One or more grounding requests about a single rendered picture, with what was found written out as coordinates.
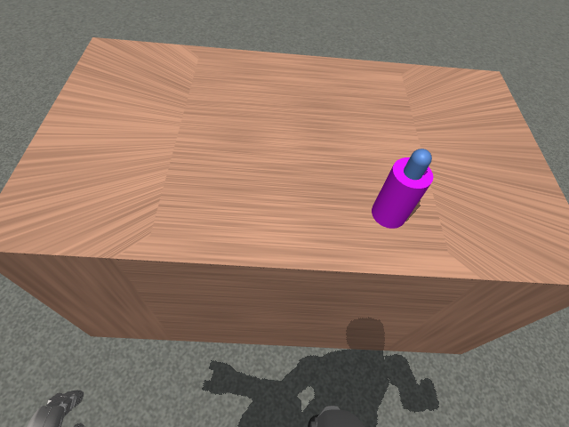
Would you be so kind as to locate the bottle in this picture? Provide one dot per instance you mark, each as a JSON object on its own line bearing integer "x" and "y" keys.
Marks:
{"x": 404, "y": 187}

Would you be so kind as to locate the left robot hand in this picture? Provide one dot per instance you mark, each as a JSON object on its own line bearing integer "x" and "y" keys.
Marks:
{"x": 57, "y": 407}

